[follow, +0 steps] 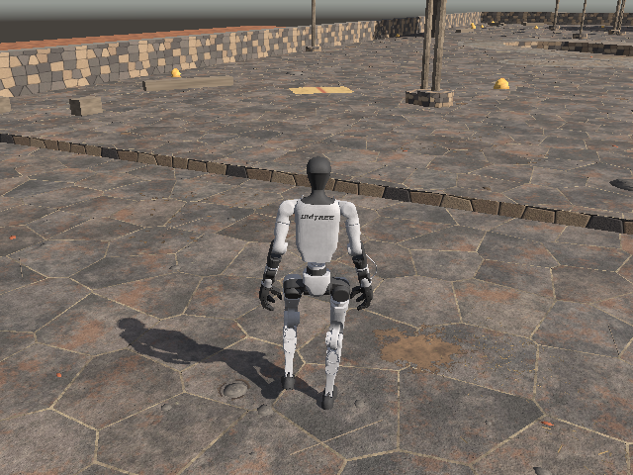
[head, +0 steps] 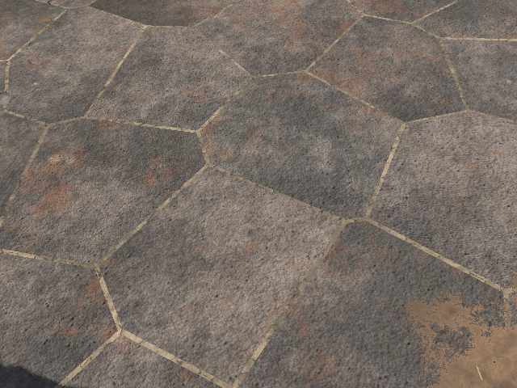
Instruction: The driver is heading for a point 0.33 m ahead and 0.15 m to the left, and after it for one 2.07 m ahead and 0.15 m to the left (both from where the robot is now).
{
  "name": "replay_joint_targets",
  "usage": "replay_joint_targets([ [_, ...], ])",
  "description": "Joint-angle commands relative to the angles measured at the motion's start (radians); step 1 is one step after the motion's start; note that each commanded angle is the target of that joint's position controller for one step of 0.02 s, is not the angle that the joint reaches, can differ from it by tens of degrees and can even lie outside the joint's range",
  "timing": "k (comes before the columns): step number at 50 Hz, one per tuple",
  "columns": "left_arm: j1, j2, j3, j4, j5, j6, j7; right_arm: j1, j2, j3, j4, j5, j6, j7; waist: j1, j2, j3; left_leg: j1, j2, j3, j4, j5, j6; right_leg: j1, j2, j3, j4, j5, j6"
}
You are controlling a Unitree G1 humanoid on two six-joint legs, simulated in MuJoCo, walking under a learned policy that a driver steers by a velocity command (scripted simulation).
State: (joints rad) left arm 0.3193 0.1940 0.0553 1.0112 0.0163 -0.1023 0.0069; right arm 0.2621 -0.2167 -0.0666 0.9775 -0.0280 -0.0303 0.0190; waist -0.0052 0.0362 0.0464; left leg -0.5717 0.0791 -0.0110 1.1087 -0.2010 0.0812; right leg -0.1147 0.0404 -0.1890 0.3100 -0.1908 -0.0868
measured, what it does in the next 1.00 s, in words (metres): walks ahead, turning left: left foot, then right foot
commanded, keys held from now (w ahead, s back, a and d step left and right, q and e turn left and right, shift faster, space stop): w+q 0.60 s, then w+e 0.40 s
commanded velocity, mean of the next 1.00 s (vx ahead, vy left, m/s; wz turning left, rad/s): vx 0.50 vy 0.00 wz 0.30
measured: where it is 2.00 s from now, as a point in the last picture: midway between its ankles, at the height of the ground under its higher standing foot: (210, 228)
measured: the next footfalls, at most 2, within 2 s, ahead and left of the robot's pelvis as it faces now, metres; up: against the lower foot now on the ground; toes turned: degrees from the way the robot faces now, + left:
left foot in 0.32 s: +0.30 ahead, +0.11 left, +0.00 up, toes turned +16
right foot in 0.88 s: +0.66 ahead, +0.09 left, +0.00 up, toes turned +18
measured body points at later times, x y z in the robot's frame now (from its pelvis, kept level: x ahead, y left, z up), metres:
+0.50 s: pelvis +0.26 +0.07 -0.01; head +0.28 +0.09 +0.44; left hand +0.29 +0.34 -0.14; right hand +0.38 -0.18 -0.14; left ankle +0.26 +0.10 -0.75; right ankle +0.29 -0.09 -0.66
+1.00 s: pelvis +0.55 +0.11 -0.01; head +0.57 +0.12 +0.43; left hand +0.56 +0.40 -0.14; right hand +0.67 -0.12 -0.15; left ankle +0.40 +0.18 -0.65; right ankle +0.62 +0.08 -0.75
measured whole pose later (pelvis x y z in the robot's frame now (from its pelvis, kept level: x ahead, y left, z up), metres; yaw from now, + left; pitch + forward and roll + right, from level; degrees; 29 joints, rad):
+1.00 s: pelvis +0.55 +0.11 -0.01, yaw +17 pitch +0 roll -1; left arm 0.23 0.26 0.06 0.86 0.01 -0.04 -0.02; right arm 0.30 -0.24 -0.03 0.90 -0.04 -0.08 0.00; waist -0.01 0.02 0.06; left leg -0.33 -0.04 -0.01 1.20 -0.33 0.06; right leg -0.32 0.11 -0.05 0.48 -0.16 -0.11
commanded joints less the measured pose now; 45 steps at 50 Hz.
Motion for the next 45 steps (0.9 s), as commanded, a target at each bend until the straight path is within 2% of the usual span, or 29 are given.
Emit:
replay_joint_targets([
  [1, 0.042, 0.084, 0.01, -0.032, 0.001, -0.022, 0.006, -0.008, -0.009, -0.001, -0.054, 0.001, 0.012, 0.012, -0.015, -0.095, 0.038, -0.099, 0.031, 0.001, -0.043, 0.113, -0.012, -0.011, -0.276, 0.128, -0.187, 0.235, -0.049],
  [5, 0.084, 0.088, 0.004, -0.021, 0.0, -0.022, 0.014, -0.155, 0.005, 0.013, -0.112, 0.004, 0.007, 0.024, 0.011, -0.097, 0.062, -0.082, 0.01, 0.065, -0.288, 0.219, -0.017, 0.028, -0.259, 0.035, -0.177, 0.346, -0.035],
  [9, 0.157, 0.112, 0.009, 0.005, 0.003, -0.011, 0.027, -0.26, -0.002, 0.019, -0.162, -0.002, 0.005, 0.031, 0.04, -0.097, 0.074, -0.067, -0.016, 0.134, -0.43, 0.18, 0.018, 0.162, -0.299, -0.017, -0.135, 0.475, -0.036],
  [10, 0.16, 0.118, 0.01, 0.008, 0.004, -0.006, 0.03, -0.263, -0.008, 0.017, -0.169, -0.004, 0.005, 0.031, 0.034, -0.1, 0.071, -0.052, -0.029, 0.146, -0.451, 0.145, 0.033, 0.194, -0.308, -0.032, -0.105, 0.552, -0.034],
  [12, 0.146, 0.141, 0.017, 0.005, 0.008, 0.004, 0.036, -0.226, -0.026, 0.008, -0.166, -0.006, 0.006, 0.028, 0.006, -0.126, 0.036, 0.031, -0.082, 0.181, -0.469, 0.049, 0.072, 0.238, -0.317, -0.066, 0.005, 0.824, -0.029],
  [14, 0.126, 0.173, 0.027, -0.005, 0.012, 0.021, 0.037, -0.097, -0.058, -0.01, -0.132, -0.008, 0.005, 0.021, -0.051, -0.145, -0.042, 0.176, -0.151, 0.201, -0.495, -0.052, 0.119, 0.249, -0.321, -0.083, 0.235, 0.992, -0.03],
  [15, 0.113, 0.185, 0.031, -0.016, 0.008, 0.03, 0.032, 0.021, -0.084, -0.026, -0.098, -0.013, -0.003, 0.016, -0.102, -0.125, -0.107, 0.336, -0.178, 0.185, -0.569, -0.04, 0.148, 0.185, -0.314, -0.092, 0.433, 0.911, -0.017],
  [16, 0.092, 0.178, 0.029, -0.046, 0.003, 0.031, 0.025, 0.16, -0.164, -0.055, -0.065, -0.027, -0.009, 0.003, -0.17, -0.038, -0.193, 0.57, -0.065, -0.002, -0.65, -0.106, 0.202, -0.017, -0.284, -0.096, 0.732, 0.625, 0.017],
  [17, 0.122, 0.056, 0.007, -0.121, -0.006, 0.025, -0.002, 0.131, -0.273, -0.08, -0.083, -0.022, -0.005, -0.007, -0.082, 0.206, -0.253, 0.872, 0.239, -0.544, -0.717, -0.083, 0.364, -0.495, -0.063, -0.041, 1.107, -0.35, 0.079],
  [18, -0.026, 0.143, 0.022, -0.159, 0.0, 0.011, -0.008, 0.165, -0.267, -0.077, -0.086, 0.005, 0.009, -0.009, -0.13, 0.03, -0.259, 0.859, 0.254, -0.688, -0.832, -0.105, 0.363, -0.622, -0.041, 0.189, 1.165, -0.321, 0.073],
  [19, -0.086, 0.132, 0.018, -0.189, -0.013, -0.005, -0.013, 0.095, -0.236, -0.067, -0.082, 0.011, 0.012, -0.017, -0.093, 0.002, -0.12, 0.745, 0.24, -0.533, -0.856, -0.045, 0.322, -0.675, -0.104, 0.211, 1.103, -0.201, 0.063],
  [20, -0.067, 0.132, 0.017, -0.178, -0.013, -0.014, -0.01, 0.046, -0.183, -0.054, -0.087, 0.016, 0.007, -0.018, -0.046, -0.061, -0.056, 0.62, 0.2, -0.443, -0.873, 0.086, 0.277, -0.615, -0.137, 0.208, 1.005, -0.133, 0.062],
  [21, -0.051, 0.13, 0.019, -0.168, 0.001, -0.004, -0.006, 0.002, -0.155, -0.045, -0.096, 0.02, -0.001, -0.021, -0.006, -0.085, -0.028, 0.534, 0.146, -0.358, -0.879, 0.199, 0.241, -0.552, -0.156, 0.211, 0.939, -0.116, 0.072],
  [22, -0.021, 0.122, 0.017, -0.164, 0.02, 0.017, -0.006, -0.019, -0.13, -0.036, -0.102, 0.028, -0.011, -0.024, 0.023, -0.07, -0.036, 0.478, 0.107, -0.298, -0.887, 0.273, 0.226, -0.486, -0.166, 0.214, 0.894, -0.109, 0.088],
  [23, -0.015, 0.116, 0.017, -0.166, 0.03, 0.037, -0.01, -0.013, -0.126, -0.031, -0.103, 0.032, -0.022, -0.024, 0.034, -0.059, -0.045, 0.453, 0.084, -0.27, -0.889, 0.323, 0.221, -0.455, -0.168, 0.214, 0.863, -0.113, 0.102],
  [25, -0.042, 0.103, 0.014, -0.186, 0.033, 0.062, -0.018, 0.025, -0.156, -0.035, -0.095, 0.035, -0.038, -0.022, 0.039, -0.043, -0.04, 0.426, 0.05, -0.235, -0.895, 0.384, 0.215, -0.465, -0.164, 0.195, 0.799, -0.087, 0.126],
  [27, -0.124, 0.106, 0.013, -0.22, 0.031, 0.072, -0.021, 0.072, -0.174, -0.039, -0.093, 0.032, -0.04, -0.021, 0.014, -0.021, -0.02, 0.425, 0.033, -0.234, -0.908, 0.377, 0.196, -0.517, -0.163, 0.183, 0.721, -0.013, 0.142],
  [30, -0.251, 0.12, 0.012, -0.27, 0.026, 0.076, -0.022, 0.147, -0.174, -0.037, -0.09, 0.03, -0.035, -0.019, -0.034, 0.006, -0.002, 0.485, 0.026, -0.263, -0.908, 0.372, 0.164, -0.598, -0.15, 0.184, 0.601, 0.085, 0.149],
  [31, -0.266, 0.117, 0.009, -0.275, 0.025, 0.075, -0.025, 0.162, -0.17, -0.034, -0.087, 0.03, -0.036, -0.019, -0.04, 0.012, -0.006, 0.521, 0.024, -0.248, -0.908, 0.392, 0.151, -0.609, -0.146, 0.18, 0.556, 0.12, 0.144],
  [34, -0.329, 0.103, -0.005, -0.291, 0.02, 0.068, -0.036, 0.212, -0.143, -0.019, -0.069, 0.025, -0.044, -0.024, -0.072, 0.026, 0.0, 0.594, 0.024, -0.198, -0.907, 0.489, 0.111, -0.594, -0.132, 0.149, 0.436, 0.202, 0.114],
  [36, -0.388, 0.102, -0.012, -0.312, 0.013, 0.063, -0.04, 0.237, -0.142, -0.013, -0.06, 0.017, -0.048, -0.029, -0.095, 0.031, 0.015, 0.645, 0.039, -0.178, -0.911, 0.533, 0.099, -0.589, -0.116, 0.125, 0.368, 0.215, 0.085],
  [38, -0.417, 0.109, -0.016, -0.329, 0.007, 0.056, -0.044, 0.247, -0.151, -0.009, -0.051, 0.006, -0.051, -0.034, -0.098, 0.037, 0.03, 0.698, 0.068, -0.159, -0.908, 0.584, 0.096, -0.569, -0.097, 0.111, 0.306, 0.19, 0.049],
  [39, -0.404, 0.115, -0.015, -0.33, 0.005, 0.052, -0.045, 0.235, -0.158, -0.009, -0.048, 0.001, -0.052, -0.038, -0.081, 0.041, 0.033, 0.712, 0.082, -0.142, -0.898, 0.641, 0.089, -0.534, -0.085, 0.11, 0.276, 0.161, 0.027],
  [41, -0.295, 0.14, -0.005, -0.3, 0.001, 0.048, -0.038, 0.191, -0.178, -0.009, -0.05, -0.006, -0.058, -0.046, -0.017, 0.056, -0.008, 0.716, 0.092, -0.095, -0.801, 0.92, 0.065, -0.372, -0.025, 0.094, 0.244, 0.075, -0.019],
  [42, -0.186, 0.163, 0.006, -0.265, -0.001, 0.045, -0.029, 0.178, -0.189, -0.011, -0.048, -0.013, -0.057, -0.048, 0.031, 0.056, -0.06, 0.729, 0.09, -0.073, -0.676, 1.04, 0.056, -0.269, 0.012, 0.09, 0.234, 0.031, -0.041],
  [43, -0.034, 0.174, 0.016, -0.214, 0.002, 0.039, -0.021, 0.156, -0.199, -0.013, -0.05, -0.012, -0.053, -0.047, 0.103, 0.035, -0.13, 0.699, 0.07, -0.039, -0.49, 1.04, 0.045, -0.111, 0.033, 0.088, 0.169, 0.061, -0.064],
  [44, 0.125, 0.214, 0.031, -0.174, 0.02, 0.035, -0.011, 0.146, -0.184, -0.005, -0.07, -0.005, -0.057, -0.046, 0.167, -0.015, -0.218, 0.524, 0.04, -0.011, -0.237, 0.796, 0.034, 0.13, -0.085, 0.231, 0.165, 0.034, -0.112],
  [45, 0.195, 0.338, 0.067, -0.164, 0.036, 0.039, -0.01, 0.249, -0.105, 0.009, -0.094, 0.031, -0.061, -0.031, 0.114, -0.262, -0.321, 0.143, -0.155, 0.057, 0.204, 0.132, -0.035, 0.408, -0.366, 0.758, 0.119, 0.015, -0.294],
])
Velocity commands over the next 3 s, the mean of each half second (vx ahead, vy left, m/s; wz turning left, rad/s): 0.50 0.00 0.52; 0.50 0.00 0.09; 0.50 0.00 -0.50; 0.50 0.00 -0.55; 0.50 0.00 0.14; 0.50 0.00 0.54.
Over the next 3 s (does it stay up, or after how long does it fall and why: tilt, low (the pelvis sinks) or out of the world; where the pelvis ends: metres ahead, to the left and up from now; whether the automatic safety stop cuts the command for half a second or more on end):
stays up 1.60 0.06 -0.02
